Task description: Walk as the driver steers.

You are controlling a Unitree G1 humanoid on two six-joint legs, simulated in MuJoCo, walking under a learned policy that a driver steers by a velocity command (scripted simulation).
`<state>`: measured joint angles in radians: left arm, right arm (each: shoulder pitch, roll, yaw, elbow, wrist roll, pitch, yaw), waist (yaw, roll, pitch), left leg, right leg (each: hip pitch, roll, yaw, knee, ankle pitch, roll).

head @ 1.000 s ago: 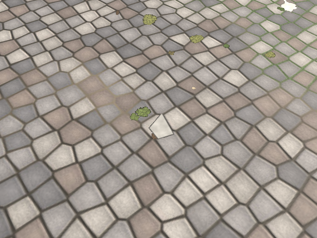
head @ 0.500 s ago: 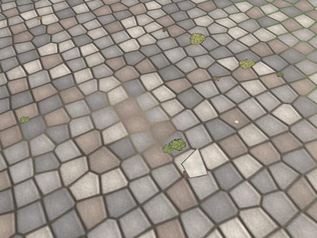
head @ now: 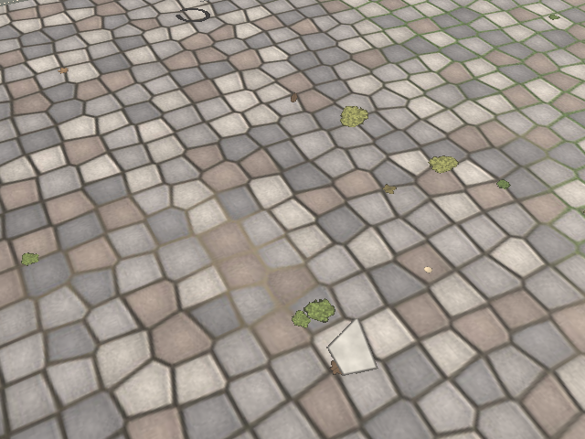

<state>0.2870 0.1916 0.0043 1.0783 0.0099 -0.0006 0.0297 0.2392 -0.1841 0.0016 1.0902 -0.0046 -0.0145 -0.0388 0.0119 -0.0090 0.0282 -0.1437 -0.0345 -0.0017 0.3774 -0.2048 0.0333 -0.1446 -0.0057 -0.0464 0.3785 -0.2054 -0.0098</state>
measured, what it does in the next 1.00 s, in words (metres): stands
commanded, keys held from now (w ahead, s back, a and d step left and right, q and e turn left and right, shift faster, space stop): no key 1.00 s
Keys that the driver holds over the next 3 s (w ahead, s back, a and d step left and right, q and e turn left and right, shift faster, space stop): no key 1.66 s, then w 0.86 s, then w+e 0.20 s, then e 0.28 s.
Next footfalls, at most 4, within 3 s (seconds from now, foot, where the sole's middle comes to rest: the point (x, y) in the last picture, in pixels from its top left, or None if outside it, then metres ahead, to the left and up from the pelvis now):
2.44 right None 0.46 -0.04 -0.78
2.94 left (269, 347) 0.76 0.09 -0.78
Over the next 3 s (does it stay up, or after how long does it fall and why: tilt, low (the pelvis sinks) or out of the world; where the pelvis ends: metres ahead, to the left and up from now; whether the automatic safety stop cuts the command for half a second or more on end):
stays up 0.59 0.03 -0.02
